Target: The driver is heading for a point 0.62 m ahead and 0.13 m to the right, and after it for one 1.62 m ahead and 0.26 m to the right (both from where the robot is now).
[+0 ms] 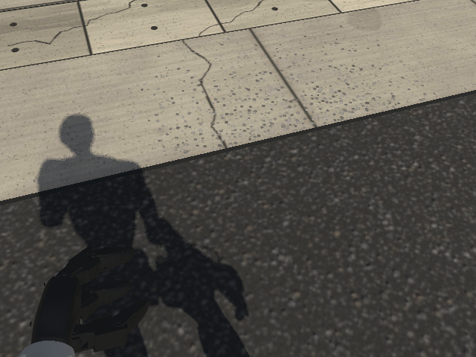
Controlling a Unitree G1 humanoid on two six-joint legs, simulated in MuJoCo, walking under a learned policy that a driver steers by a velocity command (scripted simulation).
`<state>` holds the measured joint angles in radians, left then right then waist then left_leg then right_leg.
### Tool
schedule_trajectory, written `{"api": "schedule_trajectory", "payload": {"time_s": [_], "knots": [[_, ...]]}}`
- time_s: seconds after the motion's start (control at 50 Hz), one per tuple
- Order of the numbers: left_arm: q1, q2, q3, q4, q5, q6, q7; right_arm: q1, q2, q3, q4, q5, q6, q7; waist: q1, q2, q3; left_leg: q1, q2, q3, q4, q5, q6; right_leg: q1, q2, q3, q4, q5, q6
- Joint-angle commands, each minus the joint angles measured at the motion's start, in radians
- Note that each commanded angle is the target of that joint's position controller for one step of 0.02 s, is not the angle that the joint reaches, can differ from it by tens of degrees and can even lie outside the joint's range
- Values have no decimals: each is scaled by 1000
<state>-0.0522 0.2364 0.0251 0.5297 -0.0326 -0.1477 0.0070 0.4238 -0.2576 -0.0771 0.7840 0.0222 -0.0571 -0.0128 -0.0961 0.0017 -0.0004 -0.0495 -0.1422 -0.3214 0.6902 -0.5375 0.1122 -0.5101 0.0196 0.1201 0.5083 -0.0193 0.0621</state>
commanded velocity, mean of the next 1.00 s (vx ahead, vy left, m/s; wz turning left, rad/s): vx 1.00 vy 0.00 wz -0.25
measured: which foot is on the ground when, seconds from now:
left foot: down 0.00-0.00, up 0.02-0.34, down 0.36-0.76, up 0.78-1.00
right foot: down 0.00-0.36, up 0.38-0.74, down 0.76-1.00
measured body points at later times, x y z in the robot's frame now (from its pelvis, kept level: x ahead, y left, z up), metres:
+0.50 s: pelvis +0.40 -0.02 +0.02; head +0.40 -0.02 +0.47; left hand +0.55 +0.22 -0.09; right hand +0.48 -0.31 -0.07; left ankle +0.41 +0.12 -0.71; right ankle +0.32 -0.13 -0.60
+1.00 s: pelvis +0.80 -0.22 +0.02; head +0.81 -0.22 +0.47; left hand +0.91 +0.02 -0.10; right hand +0.84 -0.52 -0.08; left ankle +0.91 -0.09 -0.61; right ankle +0.74 -0.29 -0.71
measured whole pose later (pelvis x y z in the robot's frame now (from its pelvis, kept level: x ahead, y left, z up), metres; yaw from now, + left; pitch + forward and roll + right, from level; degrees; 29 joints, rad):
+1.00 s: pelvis +0.80 -0.22 +0.02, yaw -18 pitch -2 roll -3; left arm 0.40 0.25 0.06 0.80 0.02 -0.10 -0.03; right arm 0.22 -0.30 -0.04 0.78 0.05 -0.04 0.01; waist 0.05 0.04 0.04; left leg -0.68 0.14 -0.07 1.25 -0.18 0.05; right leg -0.09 0.04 -0.19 0.42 -0.27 -0.06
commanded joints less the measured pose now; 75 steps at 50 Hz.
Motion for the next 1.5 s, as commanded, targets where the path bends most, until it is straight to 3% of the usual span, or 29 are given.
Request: {"api": "schedule_trajectory", "payload": {"time_s": [0.02,0.04,0.08,0.16,0.2,0.26,0.34,0.36,0.38,0.44,0.52,0.68,0.72,0.76,0.78,0.8,0.82,0.86,0.92,1.02,1.16,1.2,1.24,1.26,1.28,1.3,1.34,1.44,1.5], "knots": [[570,319,108,125,31,-6,-22,128,57,36,-106,31,-30,21,152,-554,-433,-699,-10,128,751,34,-51,1018,-418,881,-199,-664,-372],[515,188,86,104,23,4,-23,66,-22,37,-82,52,-32,14,198,-395,-261,-861,90,128,815,77,-28,951,-388,968,-253,-899,-377],[486,128,68,132,36,26,-24,-235,-48,43,-150,-9,-53,24,222,-44,-42,-849,137,189,751,143,-11,690,-262,639,-251,-568,-320],[439,69,42,167,10,31,-36,-318,-27,48,-209,-33,-77,32,110,-77,12,-658,192,194,353,155,-48,431,-143,428,-279,-243,-316],[397,134,59,160,-9,36,-19,-369,-20,63,-236,-40,-85,38,83,-65,49,-503,189,219,121,225,-78,259,-144,369,-307,-201,-313],[405,205,81,153,-11,44,-4,-367,-63,49,-222,-16,-89,44,59,-71,41,-105,141,248,-36,506,-109,8,-141,327,-347,-209,-275],[464,148,59,162,-11,46,-14,-200,-155,-7,-187,-9,-80,9,-51,-26,-55,213,165,228,-134,399,-81,-8,-47,235,30,-57,-169],[453,90,36,135,10,43,-16,5,-232,-32,-165,-18,-74,-6,-137,82,-217,450,364,18,-163,178,-11,-129,5,143,374,-156,-131],[572,7,4,97,-45,35,-10,74,-295,-41,-135,-34,-62,5,-62,397,-352,582,593,-493,-343,-175,138,-339,33,50,714,-512,-107],[403,98,22,114,-19,68,8,-41,-124,-6,-110,-22,-50,4,-32,87,-18,265,513,-261,-407,10,96,-484,-112,-25,914,-326,-105],[320,28,15,63,-20,118,-20,-192,-44,9,-76,-31,-49,14,97,95,119,-27,448,100,-503,343,46,-412,-209,-5,822,-304,-101],[94,63,7,-17,9,94,-72,-95,-219,-27,-1,-10,-70,13,87,-26,140,-66,382,465,-612,887,15,-16,-64,-188,251,65,-166],[148,153,44,-27,3,97,-69,-66,-291,-35,22,-8,-44,12,178,64,65,95,429,455,-411,1359,26,78,16,-221,191,-112,-205],[566,264,105,79,0,123,-34,-105,-295,-17,39,-17,-24,7,427,79,-146,-123,387,447,109,1393,-7,661,4,-174,135,-79,-240],[601,356,105,120,22,119,-15,19,-76,37,13,-30,-30,19,287,-237,-261,-496,210,393,584,176,-51,1003,-258,207,171,-238,-258],[622,328,93,84,51,94,-25,101,-89,53,12,36,-70,30,269,-316,-544,-582,107,129,801,23,-28,1066,-422,686,-81,-600,-352],[583,242,76,93,57,75,-36,-68,-201,18,-18,73,-79,27,308,-161,-359,-674,152,133,822,99,-29,932,-384,624,-185,-672,-306],[452,216,69,128,46,50,-39,-174,-135,34,-55,42,-76,14,210,-21,-78,-701,247,175,719,224,-45,595,-351,398,-225,-472,-269],[335,99,45,148,57,20,-47,-61,-102,21,-5,36,-7,20,91,-57,-22,-558,331,169,653,329,-57,361,-304,145,-294,-276,-241],[295,106,52,193,57,14,-24,-188,-48,31,-45,26,28,25,74,-42,141,-696,332,203,461,518,-71,304,-227,-211,-397,-8,-177],[344,233,74,212,48,44,19,-314,-102,13,-119,24,0,88,71,-27,104,-510,170,485,67,727,0,555,-213,-412,-312,700,-93],[297,302,95,194,29,78,24,-137,-175,-23,-98,41,25,81,-49,-135,0,-319,93,531,110,562,29,626,-248,-408,-65,1142,-94],[155,281,90,163,12,78,5,293,-297,-90,10,34,69,53,-270,-107,-149,210,104,408,49,496,109,382,-208,-365,522,990,-105],[86,93,41,134,15,40,-14,282,-276,-84,45,21,78,46,-214,292,17,249,126,265,-27,567,171,50,67,-324,1076,-272,-62],[320,-22,0,54,-3,-11,-33,93,-251,-39,-42,-28,37,55,72,464,-148,380,299,-381,-223,318,376,-279,139,-49,1273,-594,-59],[270,104,6,39,-6,-44,-36,45,-207,-37,-104,-42,9,62,27,266,-206,357,389,-594,-438,185,370,-273,98,62,1207,-533,-108],[166,143,27,22,5,-34,-15,-83,-189,-36,-132,-29,-39,78,139,-90,-8,43,358,-447,-424,528,274,-205,26,49,969,-437,-109],[46,128,31,-14,62,39,10,-150,-200,-47,-155,7,-5,1,133,-94,13,-306,131,-28,-325,1206,117,13,15,-44,470,-334,10],[16,97,25,-16,37,55,6,-92,-217,-72,-139,20,77,-56,80,4,-153,-244,38,21,-222,1160,-47,127,129,-73,161,-51,24]]}}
